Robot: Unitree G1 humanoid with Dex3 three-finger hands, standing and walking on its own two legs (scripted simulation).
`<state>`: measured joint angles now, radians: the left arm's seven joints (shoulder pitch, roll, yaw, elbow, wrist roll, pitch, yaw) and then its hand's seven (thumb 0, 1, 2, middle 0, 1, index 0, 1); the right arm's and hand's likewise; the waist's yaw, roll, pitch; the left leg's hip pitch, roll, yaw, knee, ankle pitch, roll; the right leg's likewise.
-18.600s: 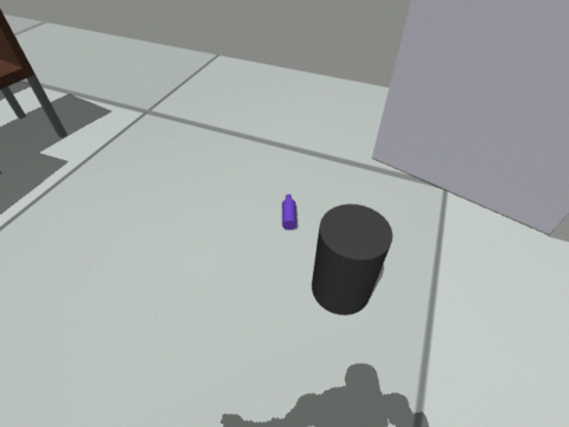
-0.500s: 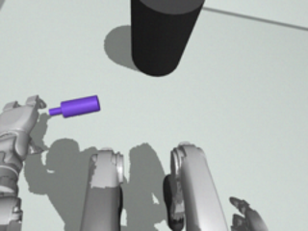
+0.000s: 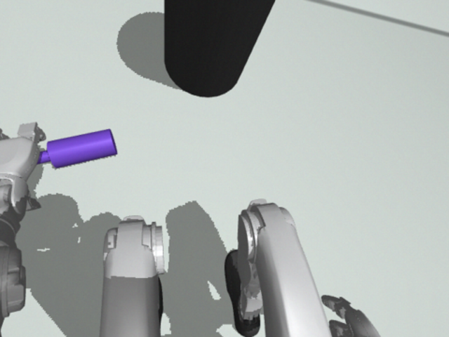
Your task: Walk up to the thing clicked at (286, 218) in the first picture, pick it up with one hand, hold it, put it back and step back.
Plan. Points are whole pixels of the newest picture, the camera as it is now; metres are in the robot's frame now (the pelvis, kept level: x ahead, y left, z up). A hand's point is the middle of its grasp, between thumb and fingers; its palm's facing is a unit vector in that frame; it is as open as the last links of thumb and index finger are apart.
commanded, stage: rise first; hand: left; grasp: from above
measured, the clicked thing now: (72, 150) +0.51 +0.29 -0.33
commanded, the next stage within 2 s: none
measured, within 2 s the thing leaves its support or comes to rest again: neither
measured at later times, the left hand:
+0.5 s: hand (39, 171) +0.43 +0.31 -0.21, palm faces -0.45 -0.12 -0.88, open 13.6 cm
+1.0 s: hand (44, 163) +0.45 +0.30 -0.22, palm faces -0.43 -0.12 -0.89, open 13.5 cm
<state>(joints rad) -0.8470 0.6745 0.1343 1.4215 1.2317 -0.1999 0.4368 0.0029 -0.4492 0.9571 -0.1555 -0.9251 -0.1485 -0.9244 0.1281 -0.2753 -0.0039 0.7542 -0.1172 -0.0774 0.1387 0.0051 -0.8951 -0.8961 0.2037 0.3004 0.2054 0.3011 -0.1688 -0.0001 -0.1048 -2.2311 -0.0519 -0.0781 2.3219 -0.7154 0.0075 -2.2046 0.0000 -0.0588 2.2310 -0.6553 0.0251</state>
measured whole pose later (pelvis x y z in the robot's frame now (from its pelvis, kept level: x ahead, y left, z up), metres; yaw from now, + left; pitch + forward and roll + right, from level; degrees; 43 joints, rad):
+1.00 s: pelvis +0.00 +0.00 -0.03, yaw -3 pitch +35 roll -8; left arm -0.96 0.78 0.18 1.54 1.24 -0.19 0.48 0.00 -0.43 0.93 -0.18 -0.94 -0.18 -0.94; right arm 0.13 -0.29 0.06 0.76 -0.16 -0.09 0.18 0.00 -0.91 -0.90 0.20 0.30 0.20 0.30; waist -0.23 -0.01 -0.02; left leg -2.31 -0.04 -0.11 2.44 -0.74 0.00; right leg -2.29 0.02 -0.09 2.32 -0.66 0.02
